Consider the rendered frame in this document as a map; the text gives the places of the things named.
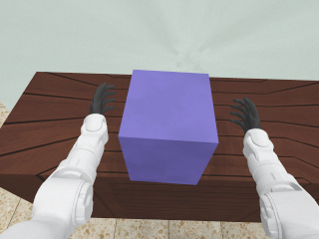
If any right robot hand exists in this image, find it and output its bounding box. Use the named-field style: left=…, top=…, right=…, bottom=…
left=229, top=97, right=261, bottom=135

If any robot right upper arm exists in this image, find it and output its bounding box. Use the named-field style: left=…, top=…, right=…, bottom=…
left=259, top=190, right=319, bottom=239

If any pedestal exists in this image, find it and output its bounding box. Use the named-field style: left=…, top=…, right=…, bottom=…
left=0, top=72, right=319, bottom=223

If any robot left upper arm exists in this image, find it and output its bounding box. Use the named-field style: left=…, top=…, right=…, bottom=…
left=0, top=177, right=94, bottom=239

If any left robot hand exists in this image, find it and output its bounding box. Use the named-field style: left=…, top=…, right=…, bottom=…
left=89, top=83, right=116, bottom=116

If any robot left forearm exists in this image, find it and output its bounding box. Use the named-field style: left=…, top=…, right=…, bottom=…
left=32, top=114, right=109, bottom=217

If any carton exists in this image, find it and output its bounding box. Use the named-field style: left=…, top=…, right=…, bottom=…
left=118, top=70, right=219, bottom=185

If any robot right forearm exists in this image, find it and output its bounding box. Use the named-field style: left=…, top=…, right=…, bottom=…
left=242, top=128, right=319, bottom=212

